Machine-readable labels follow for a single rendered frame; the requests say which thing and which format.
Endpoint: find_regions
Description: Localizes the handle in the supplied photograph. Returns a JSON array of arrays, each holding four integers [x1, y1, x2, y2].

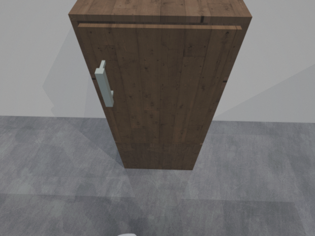
[[94, 60, 114, 107]]

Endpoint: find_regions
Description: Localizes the cupboard door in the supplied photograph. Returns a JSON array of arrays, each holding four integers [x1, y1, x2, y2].
[[78, 23, 242, 145]]

